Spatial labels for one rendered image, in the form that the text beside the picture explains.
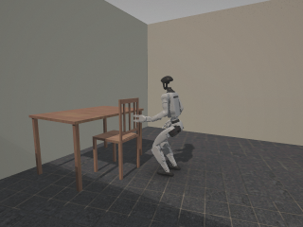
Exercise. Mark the humanoid robot head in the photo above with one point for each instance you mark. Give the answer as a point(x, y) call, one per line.
point(167, 80)

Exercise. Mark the robot left upper arm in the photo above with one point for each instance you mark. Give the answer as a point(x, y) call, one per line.
point(165, 103)

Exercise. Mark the robot torso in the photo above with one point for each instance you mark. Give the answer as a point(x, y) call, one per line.
point(174, 111)

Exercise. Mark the table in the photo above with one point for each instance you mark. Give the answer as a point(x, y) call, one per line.
point(76, 117)

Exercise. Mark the chair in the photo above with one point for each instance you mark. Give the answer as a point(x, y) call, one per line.
point(119, 137)

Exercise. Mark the robot left forearm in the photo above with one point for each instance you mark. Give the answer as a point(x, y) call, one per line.
point(156, 117)

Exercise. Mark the robot left hand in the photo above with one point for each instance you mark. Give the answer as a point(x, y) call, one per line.
point(141, 118)

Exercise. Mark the robot right upper arm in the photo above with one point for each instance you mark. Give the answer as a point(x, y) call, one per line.
point(180, 103)

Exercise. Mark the robot right hand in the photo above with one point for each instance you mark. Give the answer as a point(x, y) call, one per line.
point(167, 125)

